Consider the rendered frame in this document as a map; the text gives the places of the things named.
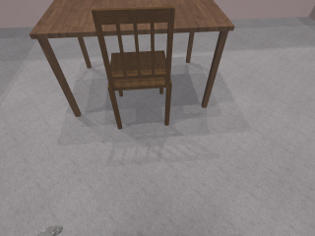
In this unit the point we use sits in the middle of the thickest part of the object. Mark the chair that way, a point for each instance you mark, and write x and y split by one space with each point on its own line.
139 69

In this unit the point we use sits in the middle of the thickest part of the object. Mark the left robot hand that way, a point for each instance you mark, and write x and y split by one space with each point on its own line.
52 231

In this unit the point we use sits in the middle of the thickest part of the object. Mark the table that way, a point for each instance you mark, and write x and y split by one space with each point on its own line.
74 18

